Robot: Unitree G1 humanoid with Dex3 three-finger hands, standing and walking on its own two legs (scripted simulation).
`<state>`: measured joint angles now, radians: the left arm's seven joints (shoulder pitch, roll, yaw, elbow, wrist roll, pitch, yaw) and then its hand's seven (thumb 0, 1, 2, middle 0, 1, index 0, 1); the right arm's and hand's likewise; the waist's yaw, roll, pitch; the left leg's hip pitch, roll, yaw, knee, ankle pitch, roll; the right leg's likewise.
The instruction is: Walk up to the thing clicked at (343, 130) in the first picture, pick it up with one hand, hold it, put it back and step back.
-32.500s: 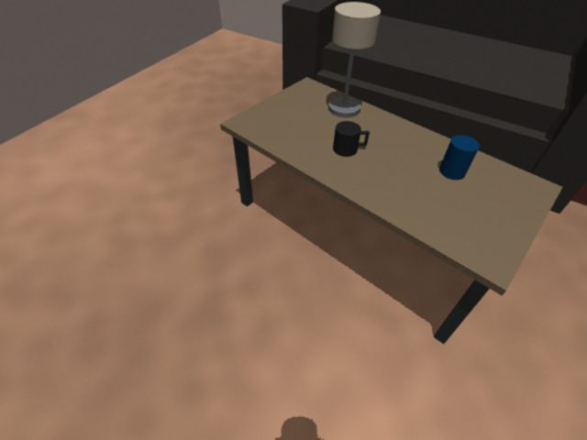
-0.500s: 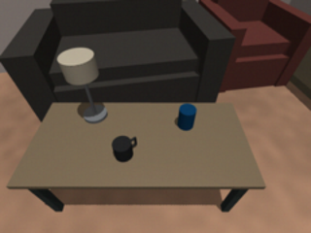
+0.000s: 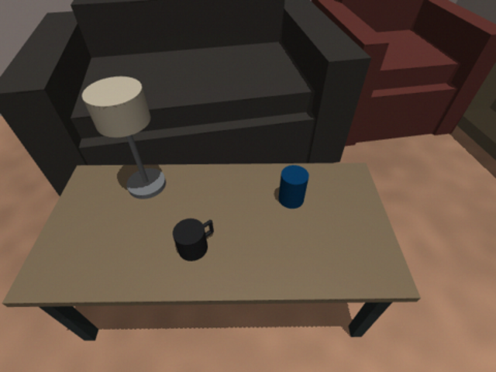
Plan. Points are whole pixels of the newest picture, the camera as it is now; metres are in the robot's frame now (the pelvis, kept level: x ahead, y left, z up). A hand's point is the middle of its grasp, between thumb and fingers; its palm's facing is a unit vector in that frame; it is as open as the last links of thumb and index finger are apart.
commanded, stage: stand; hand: left
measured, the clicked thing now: (195, 236) +0.55 +0.16 -0.29
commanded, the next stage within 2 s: step back in 0.80 s
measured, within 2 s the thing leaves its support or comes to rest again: neither
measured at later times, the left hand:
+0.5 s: hand out of the picture +0.08 +0.24 -0.16, palm faces -0.02 -0.94 -0.34, open 7.4 cm
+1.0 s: hand out of the picture +0.08 +0.27 -0.16, palm faces -0.01 -0.92 -0.38, open 7.4 cm
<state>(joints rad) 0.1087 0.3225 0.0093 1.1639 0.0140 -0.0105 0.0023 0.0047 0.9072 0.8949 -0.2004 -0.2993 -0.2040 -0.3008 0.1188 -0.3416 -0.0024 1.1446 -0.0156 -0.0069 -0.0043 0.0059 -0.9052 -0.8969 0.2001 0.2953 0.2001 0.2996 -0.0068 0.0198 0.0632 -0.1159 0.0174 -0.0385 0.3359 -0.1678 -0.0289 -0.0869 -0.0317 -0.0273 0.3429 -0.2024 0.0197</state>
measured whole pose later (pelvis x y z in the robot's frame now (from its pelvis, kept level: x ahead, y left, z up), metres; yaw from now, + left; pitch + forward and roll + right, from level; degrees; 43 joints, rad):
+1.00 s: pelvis -0.02 +0.01 -0.01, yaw +0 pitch -2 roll +0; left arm 0.07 0.36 0.07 1.01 0.01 0.03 0.00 0.01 0.91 0.89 -0.20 -0.30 -0.21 -0.30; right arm 0.09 -0.40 -0.04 1.02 0.00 0.04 0.01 0.01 -0.91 -0.90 0.20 0.30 0.20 0.30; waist -0.01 0.01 0.15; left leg -0.32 -0.02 -0.04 0.73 -0.38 0.03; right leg -0.24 -0.05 -0.01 0.55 -0.27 0.01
